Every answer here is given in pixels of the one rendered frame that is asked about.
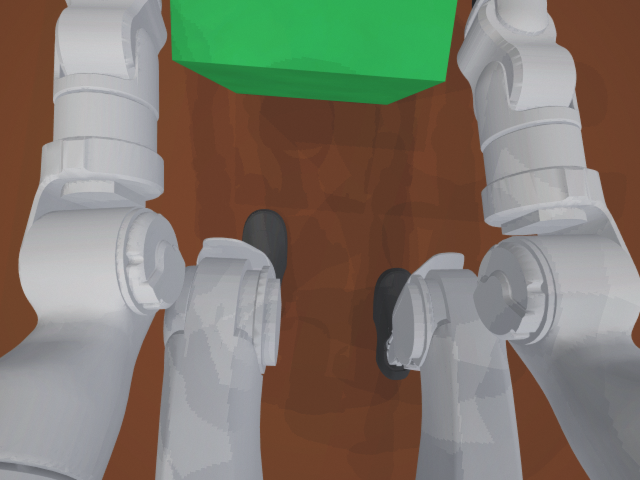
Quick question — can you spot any robot left forearm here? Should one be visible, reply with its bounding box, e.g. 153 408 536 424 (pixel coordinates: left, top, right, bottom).
18 0 167 301

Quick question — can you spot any carton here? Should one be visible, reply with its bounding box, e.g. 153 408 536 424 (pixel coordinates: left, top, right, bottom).
170 0 457 105

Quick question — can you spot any left robot upper arm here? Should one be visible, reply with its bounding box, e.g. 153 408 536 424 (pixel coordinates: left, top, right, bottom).
0 206 185 480

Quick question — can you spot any right robot shin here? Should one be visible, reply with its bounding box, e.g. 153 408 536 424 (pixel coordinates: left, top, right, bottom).
386 252 464 371

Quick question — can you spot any robot left thigh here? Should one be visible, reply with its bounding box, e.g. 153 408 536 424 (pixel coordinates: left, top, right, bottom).
155 257 282 480

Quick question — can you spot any robot right forearm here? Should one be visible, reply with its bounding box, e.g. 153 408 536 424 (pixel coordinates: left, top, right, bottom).
457 0 640 278

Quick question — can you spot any right robot upper arm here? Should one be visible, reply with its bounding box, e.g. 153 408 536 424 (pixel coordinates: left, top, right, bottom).
473 234 640 480

